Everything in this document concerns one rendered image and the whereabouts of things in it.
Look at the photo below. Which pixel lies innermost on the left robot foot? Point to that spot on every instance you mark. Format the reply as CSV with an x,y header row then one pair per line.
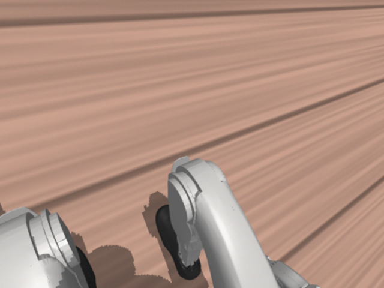
x,y
86,268

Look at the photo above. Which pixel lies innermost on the right robot hand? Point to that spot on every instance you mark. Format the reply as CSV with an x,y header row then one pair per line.
x,y
285,276

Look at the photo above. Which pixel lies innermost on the right robot foot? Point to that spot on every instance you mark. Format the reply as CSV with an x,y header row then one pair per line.
x,y
169,239

